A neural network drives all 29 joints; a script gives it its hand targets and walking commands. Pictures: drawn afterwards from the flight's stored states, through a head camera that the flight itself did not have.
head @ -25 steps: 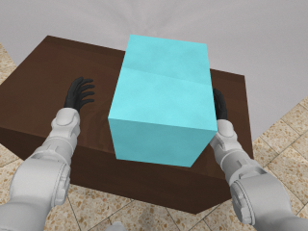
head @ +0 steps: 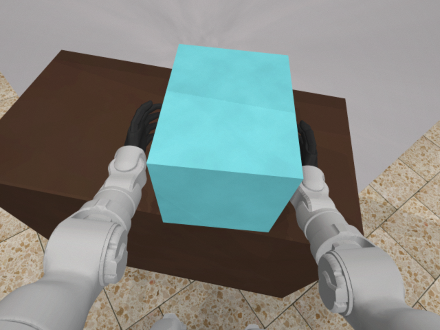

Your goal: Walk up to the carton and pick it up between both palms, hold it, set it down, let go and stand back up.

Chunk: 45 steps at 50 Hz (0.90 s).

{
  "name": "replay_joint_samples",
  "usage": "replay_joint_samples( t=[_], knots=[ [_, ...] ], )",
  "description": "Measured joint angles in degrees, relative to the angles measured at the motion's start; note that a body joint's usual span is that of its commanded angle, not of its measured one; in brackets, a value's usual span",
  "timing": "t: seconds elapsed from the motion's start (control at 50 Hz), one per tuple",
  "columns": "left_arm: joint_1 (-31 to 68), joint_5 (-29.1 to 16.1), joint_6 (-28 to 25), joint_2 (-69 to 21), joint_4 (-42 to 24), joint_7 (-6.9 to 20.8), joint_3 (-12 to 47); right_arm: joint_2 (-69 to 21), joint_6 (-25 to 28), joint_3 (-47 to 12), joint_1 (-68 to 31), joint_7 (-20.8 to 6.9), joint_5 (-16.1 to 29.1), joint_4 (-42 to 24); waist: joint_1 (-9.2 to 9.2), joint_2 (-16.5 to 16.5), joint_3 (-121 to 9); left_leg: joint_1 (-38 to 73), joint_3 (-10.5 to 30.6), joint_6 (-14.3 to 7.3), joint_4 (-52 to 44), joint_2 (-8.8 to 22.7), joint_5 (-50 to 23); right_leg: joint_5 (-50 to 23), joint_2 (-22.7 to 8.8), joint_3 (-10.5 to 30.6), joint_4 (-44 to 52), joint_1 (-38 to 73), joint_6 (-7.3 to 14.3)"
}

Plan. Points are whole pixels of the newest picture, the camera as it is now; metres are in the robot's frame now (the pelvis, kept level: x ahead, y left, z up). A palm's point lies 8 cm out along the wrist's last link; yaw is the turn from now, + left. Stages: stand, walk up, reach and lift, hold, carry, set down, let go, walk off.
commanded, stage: reach and lift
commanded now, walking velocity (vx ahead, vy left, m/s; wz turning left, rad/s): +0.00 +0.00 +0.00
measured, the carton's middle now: (224, 140) +0.47 +0.00 +0.03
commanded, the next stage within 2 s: none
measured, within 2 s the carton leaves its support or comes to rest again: leaves its support in 1.58 s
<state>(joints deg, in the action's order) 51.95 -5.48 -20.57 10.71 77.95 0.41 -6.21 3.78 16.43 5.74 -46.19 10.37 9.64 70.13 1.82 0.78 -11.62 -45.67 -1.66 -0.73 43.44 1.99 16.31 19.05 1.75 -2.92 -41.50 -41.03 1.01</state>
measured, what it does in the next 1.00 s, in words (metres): stands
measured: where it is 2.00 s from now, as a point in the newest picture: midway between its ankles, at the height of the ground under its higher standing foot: outside the picture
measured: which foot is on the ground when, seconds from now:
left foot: down 0.00-1.00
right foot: down 0.00-1.00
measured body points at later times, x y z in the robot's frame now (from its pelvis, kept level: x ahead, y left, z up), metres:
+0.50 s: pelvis +0.01 +0.00 +0.02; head +0.09 +0.02 +0.46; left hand +0.45 +0.17 +0.06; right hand +0.42 -0.15 +0.05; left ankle +0.04 +0.11 -0.71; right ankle +0.00 -0.11 -0.71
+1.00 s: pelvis +0.03 +0.00 +0.04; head +0.10 +0.03 +0.48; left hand +0.44 +0.17 +0.06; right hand +0.41 -0.15 +0.05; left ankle +0.04 +0.11 -0.71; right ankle +0.00 -0.11 -0.71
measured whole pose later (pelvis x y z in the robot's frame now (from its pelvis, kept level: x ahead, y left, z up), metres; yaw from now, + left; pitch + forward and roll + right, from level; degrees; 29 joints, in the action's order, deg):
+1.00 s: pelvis +0.03 +0.00 +0.04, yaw +0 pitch +11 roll -1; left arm 43.5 17.6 -22.4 3.3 68.2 1.7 -25.6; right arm -5.7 24.1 31.7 -34.4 7.9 -20.8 61.1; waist -0.8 3.2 -3.5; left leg -25.2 -2.3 -0.4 25.7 1.7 11.5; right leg 12.4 2.1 -2.1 -20.9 -19.5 1.2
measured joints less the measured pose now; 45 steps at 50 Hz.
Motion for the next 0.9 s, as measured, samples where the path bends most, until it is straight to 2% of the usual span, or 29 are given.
replay_joint_samples(
  t=[0.14, 0.32, 0.4, 0.5, 0.58, 0.7, 0.9],
  knots=[
    [-0.3, 1.8, 0.3, -0.7, -0.7, -1.8, -3.0, -1.4, -1.0, 2.7, 0.2, 0.6, -3.5, -1.2, -0.37, 0.5, 0.4, 1.1, -0.8, 0.0, -2.1, 0.1, -1.0, -1.0, 0.1, 0.8, 1.4, 0.5, 0.0],
    [0.8, 5.4, 0.2, -0.6, 0.0, -1.6, -6.0, -3.4, -1.1, 8.0, 0.4, 0.8, -9.2, -1.6, -0.13, 1.2, 1.7, 3.3, -0.6, 0.2, -3.8, 0.1, -1.6, -1.5, 0.2, 0.6, 3.2, 2.8, 0.3],
    [0.5, 9.7, -0.1, -1.3, -0.8, -0.9, -10.0, -4.8, -0.3, 13.7, 1.2, -0.1, -15.2, -2.8, -0.08, 1.6, 3.1, 5.3, -0.4, 0.3, -5.5, -0.1, -2.2, -2.0, 0.1, 0.4, 4.9, 4.9, 0.4],
    [-0.2, 15.5, -1.7, -2.8, -1.7, 0.1, -15.2, -7.6, 1.6, 22.8, 4.0, -1.8, -25.5, -7.5, -0.48, 1.6, 6.4, 9.8, 0.2, 0.4, -9.4, -0.4, -3.7, -3.6, -0.1, -0.2, 9.3, 9.8, 0.4],
    [-1.9, 18.2, -2.8, -4.1, -2.9, 0.7, -17.4, -9.3, 2.9, 25.9, 7.0, -2.8, -29.2, -10.8, -1.15, 1.4, 7.5, 12.9, 0.2, 0.3, -12.0, -0.5, -4.3, -4.6, 0.0, -0.1, 12.6, 13.3, 0.3],
    [-5.2, 20.8, -3.3, -5.6, -4.9, 0.9, -19.1, -10.0, 4.9, 27.1, 9.5, -2.9, -31.8, -10.5, -1.67, 1.4, 6.9, 16.0, -0.2, 0.2, -14.7, -0.5, -4.5, -5.5, 0.1, 0.4, 16.3, 16.6, 0.1],
    [-7.8, 22.7, -2.6, -7.1, -8.2, 1.2, -19.8, -9.6, 7.4, 26.8, 11.1, -2.7, -31.3, -8.8, -2.23, 2.0, 8.0, 19.9, -0.5, 0.3, -16.8, -0.4, -4.5, -6.2, 0.3, 0.6, 19.6, 20.9, 0.1]
  ],
)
